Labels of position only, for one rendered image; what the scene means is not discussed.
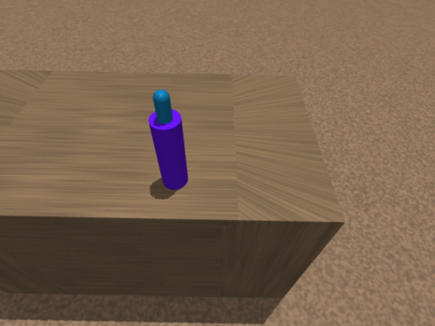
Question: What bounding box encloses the bottle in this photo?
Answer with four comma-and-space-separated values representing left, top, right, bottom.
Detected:
149, 90, 188, 189

